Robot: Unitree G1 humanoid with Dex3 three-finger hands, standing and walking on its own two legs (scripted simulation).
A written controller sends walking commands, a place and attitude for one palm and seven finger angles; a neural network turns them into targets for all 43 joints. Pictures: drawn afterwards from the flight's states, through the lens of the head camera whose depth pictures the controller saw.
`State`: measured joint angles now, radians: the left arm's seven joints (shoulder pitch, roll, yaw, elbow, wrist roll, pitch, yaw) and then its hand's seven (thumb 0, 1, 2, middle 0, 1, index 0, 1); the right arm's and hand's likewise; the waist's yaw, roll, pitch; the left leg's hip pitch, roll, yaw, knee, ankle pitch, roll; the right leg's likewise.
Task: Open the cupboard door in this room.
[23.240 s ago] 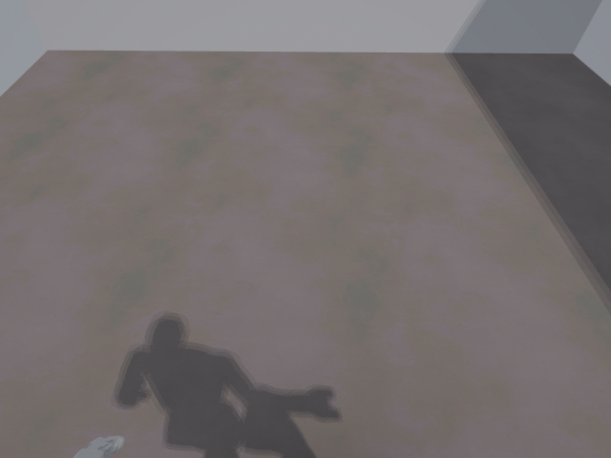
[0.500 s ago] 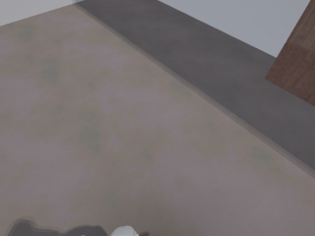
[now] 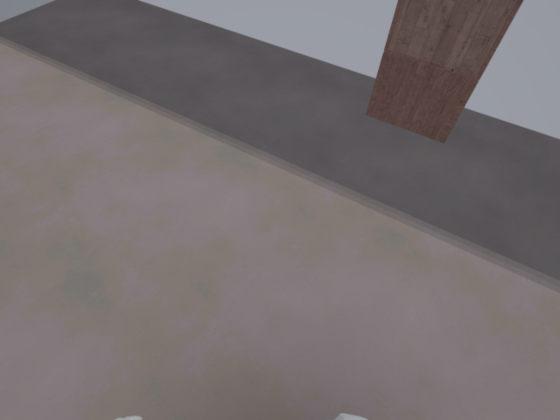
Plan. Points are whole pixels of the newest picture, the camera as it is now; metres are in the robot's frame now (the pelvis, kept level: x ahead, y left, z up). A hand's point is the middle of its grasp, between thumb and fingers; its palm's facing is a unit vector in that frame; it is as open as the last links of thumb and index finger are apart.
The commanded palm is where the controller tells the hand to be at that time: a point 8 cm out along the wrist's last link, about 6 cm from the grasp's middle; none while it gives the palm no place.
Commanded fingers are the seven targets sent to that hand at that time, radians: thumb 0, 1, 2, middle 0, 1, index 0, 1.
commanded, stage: turn or walk to find it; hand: left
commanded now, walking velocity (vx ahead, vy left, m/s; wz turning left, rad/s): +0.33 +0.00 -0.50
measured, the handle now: out of the picture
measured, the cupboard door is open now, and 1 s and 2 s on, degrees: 0 0 0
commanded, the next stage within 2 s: stand and wait in 1.38 s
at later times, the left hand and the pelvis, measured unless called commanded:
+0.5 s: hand (190, 412) +0.15 +0.16 -0.18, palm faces -0.11 -0.98 -0.17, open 7.4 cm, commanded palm none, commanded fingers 0.00 0.90 0.90 -0.20 -0.30 -0.20 -0.30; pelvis +0.16 -0.03 -0.01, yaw -11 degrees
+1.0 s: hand (280, 213) +0.55 +0.03 -0.16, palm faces -0.41 -0.89 -0.18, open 7.4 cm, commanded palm none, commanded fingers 0.00 0.90 0.90 -0.20 -0.30 -0.20 -0.30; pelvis +0.35 -0.08 -0.01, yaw -21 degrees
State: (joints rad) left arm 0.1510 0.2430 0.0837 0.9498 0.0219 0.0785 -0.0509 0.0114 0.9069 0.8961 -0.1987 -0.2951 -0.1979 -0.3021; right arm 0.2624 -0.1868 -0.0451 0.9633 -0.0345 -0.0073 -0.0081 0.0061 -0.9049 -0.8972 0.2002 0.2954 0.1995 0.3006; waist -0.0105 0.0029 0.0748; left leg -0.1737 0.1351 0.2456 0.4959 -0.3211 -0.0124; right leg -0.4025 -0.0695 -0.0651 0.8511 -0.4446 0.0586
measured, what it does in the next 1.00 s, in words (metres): walks ahead, turning right: right foot, then left foot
